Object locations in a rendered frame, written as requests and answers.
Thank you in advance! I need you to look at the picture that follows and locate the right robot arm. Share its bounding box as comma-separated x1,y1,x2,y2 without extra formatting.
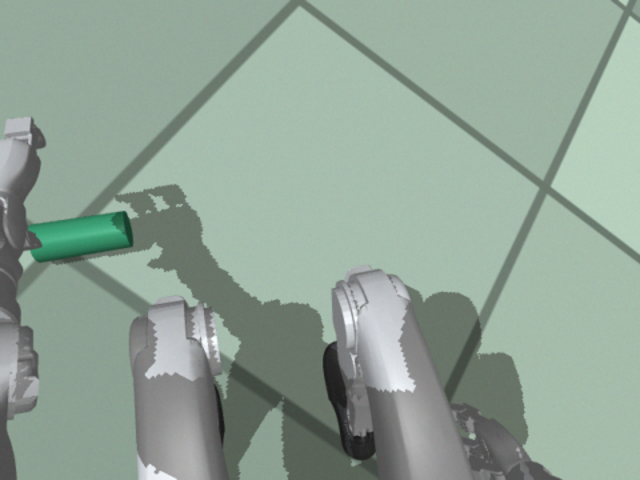
506,461,562,480

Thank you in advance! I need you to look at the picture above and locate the left robot arm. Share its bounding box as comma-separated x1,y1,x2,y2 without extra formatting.
0,191,39,480

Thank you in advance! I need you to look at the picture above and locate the left robot hand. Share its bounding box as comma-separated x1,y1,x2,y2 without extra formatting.
0,117,46,251

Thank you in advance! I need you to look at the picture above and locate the right robot hand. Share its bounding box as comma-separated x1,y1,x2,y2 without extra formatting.
449,403,532,480

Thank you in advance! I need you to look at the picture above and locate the right robot foot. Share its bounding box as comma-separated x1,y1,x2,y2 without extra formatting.
323,341,376,460

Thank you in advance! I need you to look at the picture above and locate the can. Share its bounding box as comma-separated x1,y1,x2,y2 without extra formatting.
28,211,133,263

